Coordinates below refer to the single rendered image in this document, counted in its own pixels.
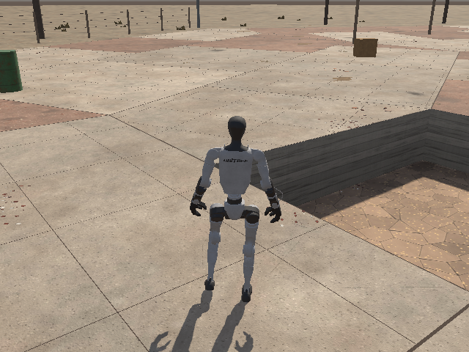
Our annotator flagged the right robot upper arm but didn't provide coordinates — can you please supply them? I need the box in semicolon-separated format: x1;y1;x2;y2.
251;148;272;189

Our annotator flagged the left robot forearm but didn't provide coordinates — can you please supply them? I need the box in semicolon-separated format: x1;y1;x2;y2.
192;176;207;205

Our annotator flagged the robot right thigh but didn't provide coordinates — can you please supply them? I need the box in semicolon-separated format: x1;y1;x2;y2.
243;205;259;257

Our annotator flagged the left robot hand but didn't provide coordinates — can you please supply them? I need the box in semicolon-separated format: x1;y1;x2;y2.
190;200;207;216

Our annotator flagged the robot left thigh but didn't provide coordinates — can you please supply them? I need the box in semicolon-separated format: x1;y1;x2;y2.
210;203;225;244

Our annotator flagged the right robot forearm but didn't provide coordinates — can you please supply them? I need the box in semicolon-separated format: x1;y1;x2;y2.
265;178;280;209

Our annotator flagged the robot thigh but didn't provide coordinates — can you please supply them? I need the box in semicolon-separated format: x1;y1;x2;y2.
210;203;225;244
243;205;259;257

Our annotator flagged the right robot hand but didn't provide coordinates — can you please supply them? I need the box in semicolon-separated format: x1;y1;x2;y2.
265;206;281;223

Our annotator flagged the left robot upper arm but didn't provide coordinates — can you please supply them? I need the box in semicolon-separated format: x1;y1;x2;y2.
199;147;221;188

